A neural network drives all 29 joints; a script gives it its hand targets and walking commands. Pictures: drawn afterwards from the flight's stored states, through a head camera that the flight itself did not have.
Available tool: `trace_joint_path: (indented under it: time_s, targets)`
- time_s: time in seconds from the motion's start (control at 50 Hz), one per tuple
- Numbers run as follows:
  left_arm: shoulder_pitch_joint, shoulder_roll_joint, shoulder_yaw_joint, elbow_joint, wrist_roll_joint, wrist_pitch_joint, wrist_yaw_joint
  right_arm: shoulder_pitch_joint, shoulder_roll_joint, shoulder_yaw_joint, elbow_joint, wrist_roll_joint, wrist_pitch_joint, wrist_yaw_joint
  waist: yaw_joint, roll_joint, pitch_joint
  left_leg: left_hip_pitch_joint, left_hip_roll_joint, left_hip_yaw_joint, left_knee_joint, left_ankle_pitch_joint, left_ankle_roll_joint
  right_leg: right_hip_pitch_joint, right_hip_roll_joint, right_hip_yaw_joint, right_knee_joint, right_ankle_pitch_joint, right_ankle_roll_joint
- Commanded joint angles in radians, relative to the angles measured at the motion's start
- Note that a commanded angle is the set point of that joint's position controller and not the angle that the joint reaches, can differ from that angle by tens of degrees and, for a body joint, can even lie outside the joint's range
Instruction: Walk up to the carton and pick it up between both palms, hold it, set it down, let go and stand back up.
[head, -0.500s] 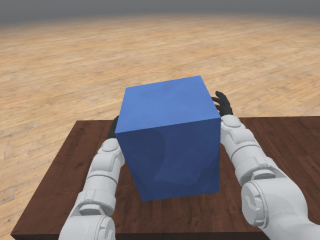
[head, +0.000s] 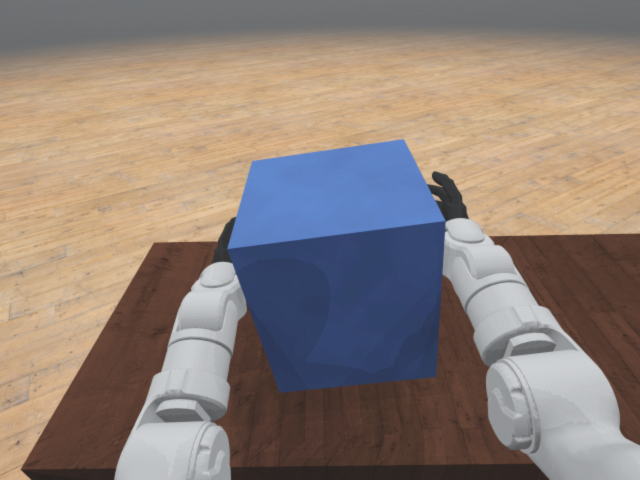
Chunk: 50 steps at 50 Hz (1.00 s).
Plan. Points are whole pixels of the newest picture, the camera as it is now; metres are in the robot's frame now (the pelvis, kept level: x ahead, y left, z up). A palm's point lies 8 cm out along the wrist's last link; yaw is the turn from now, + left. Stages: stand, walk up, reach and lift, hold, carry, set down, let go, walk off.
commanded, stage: hold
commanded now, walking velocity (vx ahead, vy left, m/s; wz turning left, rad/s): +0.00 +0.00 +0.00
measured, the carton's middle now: (341, 266) +0.38 +0.00 +0.14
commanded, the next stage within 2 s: none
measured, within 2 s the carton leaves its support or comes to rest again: neither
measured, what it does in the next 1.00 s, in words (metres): stands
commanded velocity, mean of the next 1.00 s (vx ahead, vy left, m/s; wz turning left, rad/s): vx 0.00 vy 0.00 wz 0.00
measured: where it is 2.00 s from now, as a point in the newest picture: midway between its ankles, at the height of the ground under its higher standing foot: outside the picture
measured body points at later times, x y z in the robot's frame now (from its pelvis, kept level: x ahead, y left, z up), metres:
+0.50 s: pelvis -0.01 +0.00 +0.00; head -0.09 +0.00 +0.44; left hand +0.36 +0.15 +0.16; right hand +0.39 -0.15 +0.21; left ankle +0.03 +0.13 -0.74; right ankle +0.03 -0.13 -0.74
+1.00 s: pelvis -0.01 +0.00 +0.00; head -0.09 +0.00 +0.44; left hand +0.37 +0.15 +0.17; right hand +0.39 -0.15 +0.21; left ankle +0.03 +0.13 -0.74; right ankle +0.03 -0.13 -0.74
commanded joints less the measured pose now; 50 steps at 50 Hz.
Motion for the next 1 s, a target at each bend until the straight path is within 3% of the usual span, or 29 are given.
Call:
trace_joint_path:
  time_s: [0.0,0.04,0.08,0.12,0.14,0.22,0.28,0.32,0.34,0.36,0.4,0.44,0.48,0.5,0.54,0.58,0.6,0.62,0.66,0.68,0.7,0.74,0.76,0.8,0.82,0.86,0.88,0.92,0.98]
  targets:
    - [-1.018,-0.624,-0.346,-0.452,-0.012,-0.054,-0.177,-0.631,0.793,0.294,-0.365,0.166,0.009,0.137,-0.063,0.019,-0.322,0.17,-0.077,-0.018,-0.109,0.199,-0.033,0.325,0.086,-0.019,-0.104,0.24,0.018]
    - [-1.035,-0.641,-0.374,-0.516,-0.033,-0.052,-0.173,-0.658,0.815,0.338,-0.435,0.196,0.012,0.137,-0.058,0.004,-0.377,0.196,-0.08,-0.025,-0.093,0.26,-0.035,0.335,0.089,-0.019,-0.089,0.306,0.02]
    - [-1.066,-0.636,-0.385,-0.534,-0.042,-0.048,-0.166,-0.642,0.819,0.34,-0.424,0.198,0.023,0.136,-0.063,0.027,-0.395,0.197,-0.08,-0.021,-0.09,0.228,-0.041,0.329,0.092,-0.016,-0.097,0.251,0.013]
    - [-1.014,-0.629,-0.37,-0.472,-0.035,-0.032,-0.176,-0.662,0.801,0.335,-0.437,0.181,0.034,0.13,-0.067,-0.006,-0.342,0.176,-0.075,-0.018,-0.106,0.17,-0.025,0.301,0.086,-0.017,-0.107,0.216,0.015]
    - [-1.044,-0.625,-0.365,-0.471,-0.029,-0.027,-0.181,-0.656,0.786,0.304,-0.405,0.167,0.042,0.132,-0.073,0.016,-0.302,0.149,-0.078,-0.017,-0.119,0.124,-0.031,0.299,0.084,-0.016,-0.111,0.17,0.016]
    - [-1.054,-0.634,-0.382,-0.545,-0.038,-0.009,-0.182,-0.656,0.817,0.335,-0.44,0.192,0.059,0.133,-0.062,0.001,-0.36,0.181,-0.075,-0.02,-0.116,0.152,-0.026,0.319,0.085,-0.014,-0.11,0.189,0.016]
    - [-0.987,-0.632,-0.36,-0.505,-0.015,0.018,-0.191,-0.634,0.794,0.33,-0.439,0.2,0.072,0.128,-0.069,0.006,-0.299,0.153,-0.076,-0.017,-0.116,0.156,-0.024,0.334,0.088,-0.017,-0.11,0.215,0.023]
    - [-1.061,-0.613,-0.354,-0.552,-0.022,0.013,-0.194,-0.624,0.796,0.305,-0.395,0.189,0.081,0.136,-0.067,0.016,-0.309,0.174,-0.07,-0.019,-0.129,0.113,-0.028,0.29,0.087,-0.019,-0.115,0.139,0.017]
    - [-1.058,-0.627,-0.375,-0.547,-0.022,0.014,-0.191,-0.655,0.808,0.308,-0.428,0.194,0.071,0.14,-0.06,0.022,-0.316,0.17,-0.071,-0.021,-0.121,0.129,-0.028,0.285,0.087,-0.018,-0.113,0.156,0.015]
    - [-1.048,-0.625,-0.372,-0.53,-0.038,0.021,-0.191,-0.661,0.786,0.31,-0.445,0.19,0.079,0.134,-0.081,0.01,-0.313,0.166,-0.071,-0.021,-0.123,0.115,-0.027,0.289,0.086,-0.015,-0.118,0.154,0.016]
    - [-1.059,-0.643,-0.379,-0.511,-0.041,0.017,-0.192,-0.712,0.821,0.323,-0.471,0.2,0.072,0.135,-0.056,0.024,-0.335,0.149,-0.077,-0.017,-0.124,0.094,-0.022,0.292,0.085,-0.01,-0.122,0.11,0.013]
    - [-1.072,-0.637,-0.382,-0.535,-0.043,0.02,-0.193,-0.655,0.812,0.298,-0.44,0.19,0.081,0.134,-0.075,0.018,-0.319,0.153,-0.07,-0.026,-0.124,0.094,-0.024,0.296,0.084,-0.012,-0.112,0.136,0.013]
    - [-1.068,-0.633,-0.368,-0.538,-0.046,0.018,-0.194,-0.675,0.806,0.302,-0.442,0.191,0.083,0.141,-0.073,0.011,-0.319,0.147,-0.071,-0.024,-0.132,0.089,-0.021,0.296,0.08,-0.013,-0.118,0.126,0.016]
    - [-1.035,-0.612,-0.329,-0.482,-0.011,0.034,-0.197,-0.649,0.784,0.273,-0.388,0.177,0.09,0.142,-0.064,0.013,-0.252,0.133,-0.073,-0.02,-0.139,0.067,-0.02,0.289,0.08,-0.011,-0.126,0.104,0.013]
    - [-1.043,-0.619,-0.327,-0.464,-0.012,0.037,-0.207,-0.71,0.792,0.263,-0.425,0.162,0.08,0.145,-0.062,0.005,-0.256,0.114,-0.075,-0.01,-0.153,0.008,-0.01,0.284,0.071,-0.014,-0.132,0.04,0.018]
    - [-1.103,-0.636,-0.369,-0.503,-0.046,0.019,-0.202,-0.714,0.798,0.258,-0.436,0.161,0.076,0.149,-0.082,0.008,-0.3,0.137,-0.062,-0.019,-0.148,0.004,-0.022,0.254,0.079,-0.017,-0.128,0.035,0.009]
    - [-1.105,-0.631,-0.353,-0.519,-0.031,0.018,-0.2,-0.717,0.807,0.269,-0.42,0.171,0.074,0.15,-0.062,0.019,-0.307,0.134,-0.067,-0.017,-0.149,0.034,-0.017,0.273,0.078,-0.014,-0.122,0.061,0.012]
    - [-1.085,-0.628,-0.358,-0.541,-0.038,0.017,-0.197,-0.696,0.816,0.297,-0.448,0.183,0.075,0.149,-0.063,-0.01,-0.32,0.149,-0.066,-0.021,-0.143,0.063,-0.013,0.292,0.081,-0.014,-0.117,0.1,0.014]
    - [-1.059,-0.638,-0.375,-0.532,-0.036,0.022,-0.195,-0.682,0.793,0.297,-0.469,0.193,0.079,0.139,-0.076,0.021,-0.343,0.163,-0.075,-0.021,-0.126,0.114,-0.028,0.316,0.087,-0.007,-0.116,0.145,0.016]
    - [-1.06,-0.634,-0.39,-0.546,-0.053,0.02,-0.194,-0.683,0.804,0.317,-0.496,0.189,0.078,0.133,-0.085,0.005,-0.356,0.165,-0.072,-0.02,-0.121,0.129,-0.028,0.322,0.084,-0.009,-0.111,0.167,0.014]
    - [-1.047,-0.631,-0.385,-0.542,-0.038,0.022,-0.196,-0.668,0.81,0.315,-0.472,0.19,0.084,0.134,-0.075,-0.009,-0.36,0.17,-0.076,-0.019,-0.126,0.112,-0.021,0.326,0.086,-0.014,-0.111,0.153,0.018]
    - [-1.07,-0.633,-0.376,-0.541,-0.026,0.025,-0.197,-0.662,0.779,0.288,-0.441,0.19,0.085,0.137,-0.083,0.022,-0.304,0.163,-0.07,-0.026,-0.129,0.107,-0.035,0.3,0.086,-0.018,-0.115,0.127,0.015]
    - [-1.059,-0.633,-0.369,-0.564,-0.025,0.028,-0.198,-0.657,0.806,0.307,-0.454,0.204,0.086,0.138,-0.067,0.008,-0.335,0.188,-0.07,-0.024,-0.117,0.147,-0.026,0.316,0.088,-0.014,-0.111,0.166,0.015]
    - [-1.046,-0.604,-0.326,-0.498,-0.013,0.035,-0.202,-0.665,0.788,0.288,-0.425,0.186,0.092,0.14,-0.061,-0.005,-0.282,0.141,-0.076,-0.018,-0.144,0.058,-0.01,0.308,0.074,-0.011,-0.128,0.09,0.022]
    - [-1.052,-0.605,-0.337,-0.513,-0.011,0.031,-0.205,-0.674,0.793,0.283,-0.435,0.187,0.089,0.138,-0.065,0.02,-0.29,0.136,-0.076,-0.016,-0.144,0.062,-0.015,0.313,0.072,-0.005,-0.124,0.097,0.018]
    - [-1.076,-0.62,-0.367,-0.564,-0.04,0.027,-0.203,-0.702,0.807,0.308,-0.496,0.195,0.084,0.136,-0.068,-0.001,-0.347,0.161,-0.076,-0.016,-0.132,0.094,-0.016,0.32,0.078,-0.016,-0.109,0.132,0.026]
    - [-1.052,-0.628,-0.36,-0.516,-0.036,0.032,-0.203,-0.695,0.793,0.309,-0.475,0.192,0.092,0.135,-0.07,0.005,-0.302,0.15,-0.076,-0.017,-0.145,0.073,-0.016,0.3,0.078,-0.016,-0.119,0.112,0.024]
    - [-1.061,-0.612,-0.346,-0.526,-0.017,0.033,-0.204,-0.665,0.799,0.282,-0.433,0.179,0.094,0.136,-0.059,0.012,-0.283,0.163,-0.074,-0.016,-0.142,0.08,-0.016,0.285,0.077,-0.014,-0.123,0.105,0.016]
    - [-1.052,-0.615,-0.335,-0.526,-0.023,0.033,-0.207,-0.659,0.791,0.287,-0.427,0.192,0.094,0.14,-0.069,0.008,-0.296,0.146,-0.076,-0.013,-0.148,0.07,-0.016,0.305,0.076,-0.011,-0.125,0.096,0.027]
